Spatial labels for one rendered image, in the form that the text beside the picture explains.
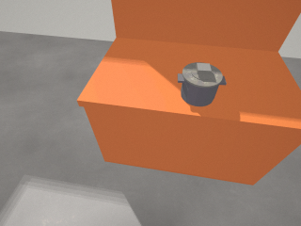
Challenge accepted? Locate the pot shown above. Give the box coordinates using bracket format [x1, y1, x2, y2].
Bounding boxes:
[177, 73, 227, 107]

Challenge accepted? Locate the table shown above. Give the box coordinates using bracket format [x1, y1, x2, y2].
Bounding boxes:
[76, 0, 301, 186]

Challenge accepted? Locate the lid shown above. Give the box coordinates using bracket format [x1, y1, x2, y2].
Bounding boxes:
[182, 62, 223, 89]

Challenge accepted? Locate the knob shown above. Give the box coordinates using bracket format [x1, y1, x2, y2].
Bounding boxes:
[196, 63, 212, 75]

